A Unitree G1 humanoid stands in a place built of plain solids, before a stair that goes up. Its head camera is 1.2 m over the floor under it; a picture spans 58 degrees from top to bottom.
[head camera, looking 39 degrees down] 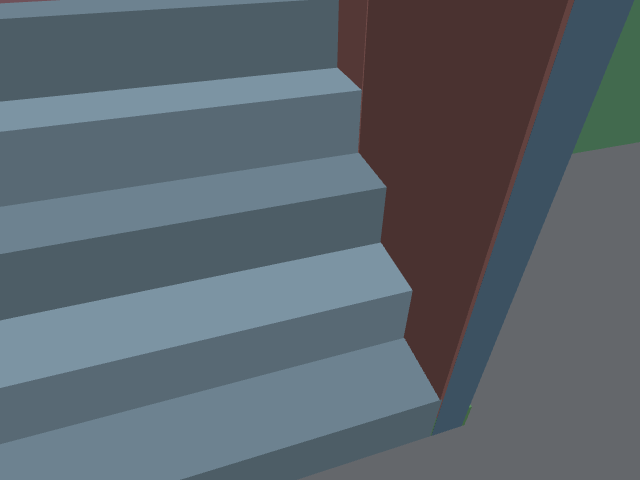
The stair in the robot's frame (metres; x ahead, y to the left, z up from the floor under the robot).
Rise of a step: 0.19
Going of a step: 0.21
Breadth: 1.20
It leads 17 degrees to the left of straight ahead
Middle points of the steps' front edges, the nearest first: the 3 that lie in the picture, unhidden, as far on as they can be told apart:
0.62 0.32 0.38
0.82 0.38 0.58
1.02 0.45 0.77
